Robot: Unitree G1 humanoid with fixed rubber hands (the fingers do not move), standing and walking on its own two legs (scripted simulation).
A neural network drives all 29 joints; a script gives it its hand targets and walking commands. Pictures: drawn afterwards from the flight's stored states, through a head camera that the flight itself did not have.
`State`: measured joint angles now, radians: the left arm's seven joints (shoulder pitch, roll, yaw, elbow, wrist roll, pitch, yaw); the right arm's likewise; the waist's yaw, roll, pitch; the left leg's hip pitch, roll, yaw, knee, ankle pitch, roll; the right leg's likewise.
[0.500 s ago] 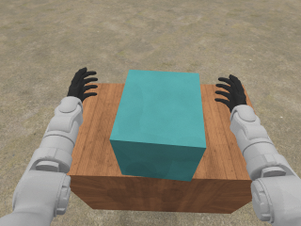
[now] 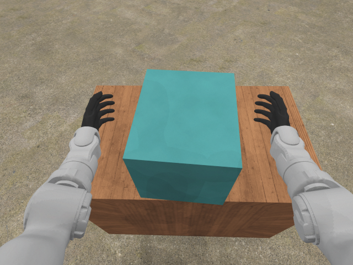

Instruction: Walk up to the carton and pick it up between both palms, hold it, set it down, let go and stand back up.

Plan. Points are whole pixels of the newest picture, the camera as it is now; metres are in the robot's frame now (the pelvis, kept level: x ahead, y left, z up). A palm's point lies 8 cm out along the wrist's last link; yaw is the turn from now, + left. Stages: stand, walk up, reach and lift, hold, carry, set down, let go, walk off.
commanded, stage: reach and lift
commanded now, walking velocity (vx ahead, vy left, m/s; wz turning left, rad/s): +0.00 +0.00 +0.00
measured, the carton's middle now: (185, 138) +0.46 +0.00 -0.06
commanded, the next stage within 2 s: none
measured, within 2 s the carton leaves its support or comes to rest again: neither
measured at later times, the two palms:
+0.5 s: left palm (110, 143) +0.42 +0.21 -0.03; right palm (267, 140) +0.43 -0.22 -0.02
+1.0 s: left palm (121, 142) +0.42 +0.18 -0.02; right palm (251, 139) +0.42 -0.18 -0.02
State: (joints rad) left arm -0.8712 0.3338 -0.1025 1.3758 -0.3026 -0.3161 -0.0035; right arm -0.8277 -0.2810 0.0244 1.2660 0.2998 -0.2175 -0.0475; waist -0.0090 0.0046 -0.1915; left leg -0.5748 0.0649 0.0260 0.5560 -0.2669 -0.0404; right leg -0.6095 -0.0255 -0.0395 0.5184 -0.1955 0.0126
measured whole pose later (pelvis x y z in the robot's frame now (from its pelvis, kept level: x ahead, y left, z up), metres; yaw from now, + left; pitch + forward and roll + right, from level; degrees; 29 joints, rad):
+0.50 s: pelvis -0.01 -0.01 -0.03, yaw +0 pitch +32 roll +0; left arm -0.90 0.30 -0.10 1.46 -0.33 -0.54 -0.01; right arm -0.84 -0.28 0.04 1.28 0.30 -0.43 -0.06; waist -0.01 0.00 -0.27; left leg -0.97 0.06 0.02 0.72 -0.29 -0.05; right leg -1.01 -0.03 -0.04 0.69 -0.23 0.00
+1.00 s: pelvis -0.01 +0.00 -0.03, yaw +0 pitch +31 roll +0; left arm -0.92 0.20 -0.02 1.46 -0.28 -0.54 0.01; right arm -0.87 -0.18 0.02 1.29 0.23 -0.44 -0.11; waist -0.01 0.00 -0.29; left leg -0.97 0.06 0.02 0.73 -0.30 -0.04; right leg -1.00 -0.03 -0.04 0.69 -0.23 0.01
